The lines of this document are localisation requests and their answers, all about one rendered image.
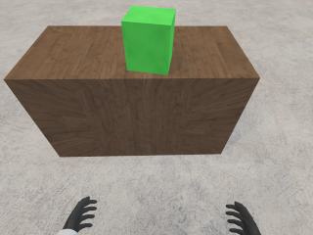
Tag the robot right hand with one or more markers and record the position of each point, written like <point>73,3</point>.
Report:
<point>246,221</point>

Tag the pedestal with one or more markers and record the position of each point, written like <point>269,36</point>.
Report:
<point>74,83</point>

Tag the carton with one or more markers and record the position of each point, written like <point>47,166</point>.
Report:
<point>148,34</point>

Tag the robot left hand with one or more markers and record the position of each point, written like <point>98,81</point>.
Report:
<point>76,216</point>

